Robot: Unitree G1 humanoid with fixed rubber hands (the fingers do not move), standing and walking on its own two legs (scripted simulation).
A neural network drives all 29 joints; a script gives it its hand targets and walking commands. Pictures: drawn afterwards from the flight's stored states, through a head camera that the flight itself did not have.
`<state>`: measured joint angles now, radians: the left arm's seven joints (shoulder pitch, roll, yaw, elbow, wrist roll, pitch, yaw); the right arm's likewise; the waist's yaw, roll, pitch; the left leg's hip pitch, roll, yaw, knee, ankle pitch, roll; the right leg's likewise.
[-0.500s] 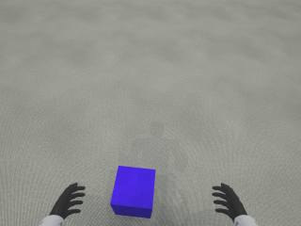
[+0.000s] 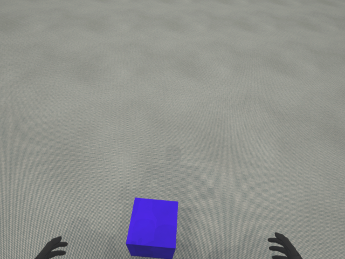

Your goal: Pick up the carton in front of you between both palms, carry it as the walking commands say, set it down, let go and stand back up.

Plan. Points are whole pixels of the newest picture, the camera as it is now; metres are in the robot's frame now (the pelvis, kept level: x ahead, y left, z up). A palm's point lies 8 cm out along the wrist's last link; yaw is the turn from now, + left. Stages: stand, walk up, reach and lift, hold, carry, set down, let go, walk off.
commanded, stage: stand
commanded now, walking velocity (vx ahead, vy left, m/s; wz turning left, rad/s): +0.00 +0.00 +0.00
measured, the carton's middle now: (153, 229) +0.36 +0.06 -0.65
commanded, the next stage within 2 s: none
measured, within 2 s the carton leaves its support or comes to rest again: neither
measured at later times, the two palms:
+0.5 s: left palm out of the picture +0.08 +0.30 -0.10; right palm out of the picture +0.10 -0.30 -0.09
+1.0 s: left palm out of the picture +0.06 +0.31 -0.10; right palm out of the picture +0.07 -0.31 -0.09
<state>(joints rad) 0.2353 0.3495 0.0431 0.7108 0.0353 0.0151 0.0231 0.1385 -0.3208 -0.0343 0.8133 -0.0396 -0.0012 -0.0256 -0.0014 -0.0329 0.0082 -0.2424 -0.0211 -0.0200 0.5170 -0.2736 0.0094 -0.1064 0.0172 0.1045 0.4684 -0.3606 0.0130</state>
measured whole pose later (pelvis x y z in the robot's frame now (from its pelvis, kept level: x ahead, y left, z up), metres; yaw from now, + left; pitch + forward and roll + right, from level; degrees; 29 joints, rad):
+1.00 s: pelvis -0.03 +0.00 +0.01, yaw +0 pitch -3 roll +0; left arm 0.19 0.39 0.01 0.94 0.02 0.00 0.02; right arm 0.11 -0.37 -0.01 1.03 -0.02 -0.01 -0.01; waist -0.01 -0.02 0.03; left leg -0.18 -0.02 -0.02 0.40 -0.18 0.01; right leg -0.05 0.01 0.11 0.37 -0.28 0.01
